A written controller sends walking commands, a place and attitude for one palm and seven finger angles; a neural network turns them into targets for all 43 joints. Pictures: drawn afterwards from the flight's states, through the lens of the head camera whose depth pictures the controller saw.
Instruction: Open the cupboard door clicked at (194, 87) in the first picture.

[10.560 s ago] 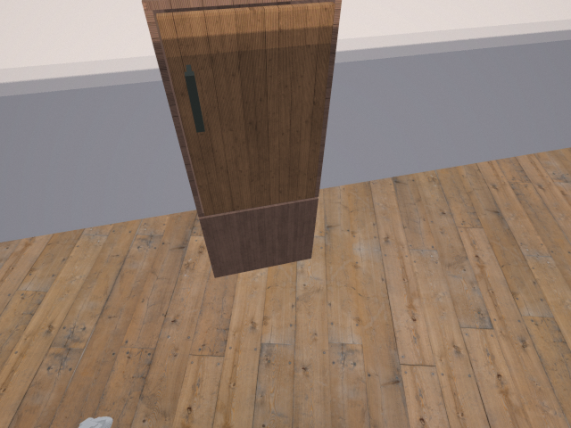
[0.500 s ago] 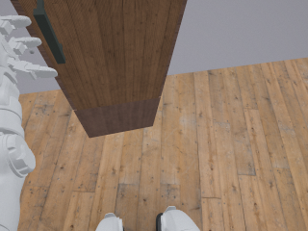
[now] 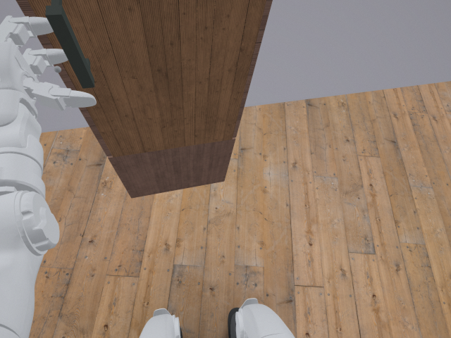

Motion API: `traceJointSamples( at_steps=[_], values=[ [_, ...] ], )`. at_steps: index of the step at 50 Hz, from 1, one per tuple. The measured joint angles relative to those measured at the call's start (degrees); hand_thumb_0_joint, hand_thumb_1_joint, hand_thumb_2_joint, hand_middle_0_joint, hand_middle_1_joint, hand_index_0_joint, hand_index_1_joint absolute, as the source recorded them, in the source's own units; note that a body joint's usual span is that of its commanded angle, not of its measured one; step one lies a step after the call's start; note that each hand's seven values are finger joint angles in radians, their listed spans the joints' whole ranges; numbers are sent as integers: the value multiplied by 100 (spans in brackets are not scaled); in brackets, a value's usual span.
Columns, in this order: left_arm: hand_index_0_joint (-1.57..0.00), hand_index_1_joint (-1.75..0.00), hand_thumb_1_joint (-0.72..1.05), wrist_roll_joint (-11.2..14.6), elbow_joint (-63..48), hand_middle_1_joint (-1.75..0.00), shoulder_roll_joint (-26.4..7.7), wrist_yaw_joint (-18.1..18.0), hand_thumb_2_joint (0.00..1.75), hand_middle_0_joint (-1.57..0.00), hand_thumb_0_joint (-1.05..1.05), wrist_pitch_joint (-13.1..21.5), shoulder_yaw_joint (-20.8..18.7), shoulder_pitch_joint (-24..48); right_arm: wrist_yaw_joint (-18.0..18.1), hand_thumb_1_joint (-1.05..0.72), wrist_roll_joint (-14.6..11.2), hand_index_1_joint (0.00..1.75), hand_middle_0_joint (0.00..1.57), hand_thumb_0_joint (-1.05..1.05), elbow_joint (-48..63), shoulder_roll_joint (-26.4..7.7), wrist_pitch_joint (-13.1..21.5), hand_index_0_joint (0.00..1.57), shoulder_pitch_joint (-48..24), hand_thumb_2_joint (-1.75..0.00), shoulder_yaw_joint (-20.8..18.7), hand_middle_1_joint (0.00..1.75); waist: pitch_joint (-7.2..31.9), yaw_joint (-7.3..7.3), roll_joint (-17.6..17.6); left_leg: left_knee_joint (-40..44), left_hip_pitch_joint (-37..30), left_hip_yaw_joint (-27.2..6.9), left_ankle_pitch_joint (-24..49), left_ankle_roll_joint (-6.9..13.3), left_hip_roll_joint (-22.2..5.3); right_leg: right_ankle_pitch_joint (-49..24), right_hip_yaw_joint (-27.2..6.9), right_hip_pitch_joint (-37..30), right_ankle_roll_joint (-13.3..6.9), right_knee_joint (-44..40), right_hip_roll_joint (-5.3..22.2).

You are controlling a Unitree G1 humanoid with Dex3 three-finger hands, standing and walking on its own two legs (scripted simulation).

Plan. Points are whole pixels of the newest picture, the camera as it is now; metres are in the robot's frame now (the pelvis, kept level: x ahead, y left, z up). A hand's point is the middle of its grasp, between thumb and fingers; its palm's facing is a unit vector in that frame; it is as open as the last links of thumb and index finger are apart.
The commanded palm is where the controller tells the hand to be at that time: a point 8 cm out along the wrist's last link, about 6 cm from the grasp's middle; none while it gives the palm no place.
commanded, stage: slide the fingers in behind the handle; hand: left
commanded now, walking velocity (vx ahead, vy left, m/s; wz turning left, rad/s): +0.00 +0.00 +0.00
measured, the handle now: (73, 43) +0.59 +0.20 +0.11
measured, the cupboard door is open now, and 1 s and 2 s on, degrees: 0 1 1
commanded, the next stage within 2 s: close the thumb around the handle in 1.18 s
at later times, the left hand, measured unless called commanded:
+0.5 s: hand (89, 67) +0.54 +0.17 +0.10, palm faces +0.12 -0.99 -0.01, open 13.9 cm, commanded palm +0.52 +0.21 +0.10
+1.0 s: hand (95, 68) +0.54 +0.16 +0.10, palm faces +0.14 -0.99 -0.01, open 14.1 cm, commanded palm +0.51 +0.20 +0.10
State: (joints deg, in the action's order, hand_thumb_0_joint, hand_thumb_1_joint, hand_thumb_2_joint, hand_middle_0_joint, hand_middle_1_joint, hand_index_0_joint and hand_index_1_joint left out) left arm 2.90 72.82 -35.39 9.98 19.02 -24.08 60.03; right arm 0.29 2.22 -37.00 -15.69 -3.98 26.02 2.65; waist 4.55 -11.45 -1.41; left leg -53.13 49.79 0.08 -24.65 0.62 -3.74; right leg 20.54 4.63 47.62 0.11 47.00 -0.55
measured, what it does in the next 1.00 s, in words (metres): stands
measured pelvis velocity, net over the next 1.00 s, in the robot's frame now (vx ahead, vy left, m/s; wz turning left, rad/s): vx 0.00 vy -0.01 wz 0.01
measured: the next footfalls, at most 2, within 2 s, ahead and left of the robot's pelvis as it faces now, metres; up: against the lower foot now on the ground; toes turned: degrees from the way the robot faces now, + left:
none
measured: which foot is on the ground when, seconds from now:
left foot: down 0.00-1.00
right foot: down 0.00-1.00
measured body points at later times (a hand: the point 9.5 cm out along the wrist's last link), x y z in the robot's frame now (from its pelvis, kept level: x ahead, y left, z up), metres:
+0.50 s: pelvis +0.00 +0.00 +0.00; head +0.13 +0.01 +0.43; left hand +0.53 +0.23 +0.10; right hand -0.02 -0.26 -0.11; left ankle +0.00 +0.11 -0.69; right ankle +0.01 -0.13 -0.69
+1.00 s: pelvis +0.00 -0.01 +0.00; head +0.13 +0.01 +0.43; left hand +0.52 +0.22 +0.11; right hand -0.02 -0.27 -0.11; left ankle +0.00 +0.11 -0.69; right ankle +0.01 -0.13 -0.69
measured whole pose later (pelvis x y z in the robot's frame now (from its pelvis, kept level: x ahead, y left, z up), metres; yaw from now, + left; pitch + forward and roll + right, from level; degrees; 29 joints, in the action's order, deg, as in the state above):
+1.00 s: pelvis +0.00 -0.01 +0.00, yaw +0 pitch +20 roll -3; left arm 2.5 71.8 -26.4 1.2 22.0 -20.8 59.0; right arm -1.6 2.8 -38.1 -15.5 -2.9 25.0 1.1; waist 5.3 -10.6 -2.0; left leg -52.2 47.7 0.3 -24.7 0.1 -3.3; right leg 21.5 4.2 46.4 -0.3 47.8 -0.2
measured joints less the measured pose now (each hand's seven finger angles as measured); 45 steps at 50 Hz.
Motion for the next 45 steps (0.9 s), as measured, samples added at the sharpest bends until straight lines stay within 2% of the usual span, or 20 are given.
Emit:
traceJointSamples(
  at_steps=[9, 13, 16, 20, 28, 36, 45],
  values=[
    [-30, -125, -50, 14, 17, -120, 218, -280, 30, -30, -1, 57, 94, 37, -53, -90, 32, 29, 21, 0, 6, 19, 56, 21, -55, -89, -20, 30, 20, 15, -17, -24, 7, -33, -17, -6, 23, 39, 30, -4, -4, 37, 21],
    [-29, -124, -50, -36, -36, -120, 345, -313, 30, -30, -1, 73, 311, 69, -93, -90, 49, 29, 21, 0, -36, 36, 73, 21, -81, -89, -38, 30, 25, 44, -38, -39, 19, -57, -24, -12, 38, 61, 51, 1, -8, 59, 35],
    [-30, -125, -50, 29, -1, -120, 466, -357, 30, -30, -1, 85, 171, 75, -99, -90, 50, 29, 21, 0, -46, 49, 64, 21, -114, -89, -31, 30, 45, 39, -31, -24, -11, -33, -32, -13, 31, 67, 27, -10, -9, 60, 28],
    [-31, -124, -50, -79, -88, -121, 543, -486, 30, -30, -1, 100, 162, -33, -129, -90, 60, 29, 21, 0, 21, 60, 73, 21, -106, -89, -50, 30, 72, 15, -50, -7, -48, -3, -42, -17, 19, 76, -4, -23, -12, 65, 17],
    [-30, -122, -50, -102, -121, -121, 685, -627, 30, -30, -1, 172, 97, -99, -152, -90, 45, 29, 21, 0, 53, 82, 54, 21, -100, -89, -63, 30, 67, 6, -64, 43, -150, 60, -45, -26, 1, 82, -67, -72, -21, 67, -1],
    [-29, -121, -50, -72, -223, -120, 793, -749, 30, -29, -1, 178, 114, -208, -185, -90, 44, 29, 21, 0, 21, 77, 43, 21, -58, -89, -107, 30, 88, 43, -73, 113, -242, 102, -22, -38, -4, 71, -110, -123, -31, 46, -8],
    [-26, -120, -50, -37, -186, -120, 909, -880, 30, -28, -1, 265, 304, -195, -197, -90, 47, 29, 21, 0, -88, 45, 82, 21, -60, -89, -151, 30, 80, 90, -70, 117, -257, 50, -8, -47, 27, 86, -62, -161, -40, 51, 19]
  ],
)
